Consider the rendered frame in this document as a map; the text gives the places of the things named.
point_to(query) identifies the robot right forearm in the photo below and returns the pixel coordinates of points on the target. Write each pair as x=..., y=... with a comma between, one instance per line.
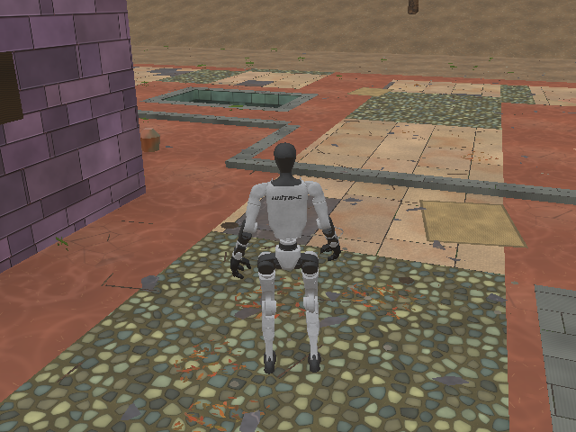
x=331, y=235

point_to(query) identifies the left robot upper arm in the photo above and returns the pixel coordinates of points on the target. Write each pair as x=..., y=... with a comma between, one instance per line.
x=253, y=205

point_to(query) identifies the robot right shin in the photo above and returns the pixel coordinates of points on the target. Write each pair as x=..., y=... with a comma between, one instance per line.
x=313, y=328

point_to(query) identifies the right robot upper arm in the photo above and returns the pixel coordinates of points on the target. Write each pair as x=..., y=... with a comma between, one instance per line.
x=314, y=189

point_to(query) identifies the robot left foot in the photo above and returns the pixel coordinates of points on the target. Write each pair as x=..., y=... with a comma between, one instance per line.
x=270, y=365

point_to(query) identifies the left robot hand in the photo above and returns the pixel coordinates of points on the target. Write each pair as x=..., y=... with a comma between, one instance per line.
x=235, y=266

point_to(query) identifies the robot left forearm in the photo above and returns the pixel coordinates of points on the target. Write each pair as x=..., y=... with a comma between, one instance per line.
x=242, y=242

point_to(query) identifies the right robot hand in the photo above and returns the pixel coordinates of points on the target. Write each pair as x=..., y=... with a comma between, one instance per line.
x=328, y=248

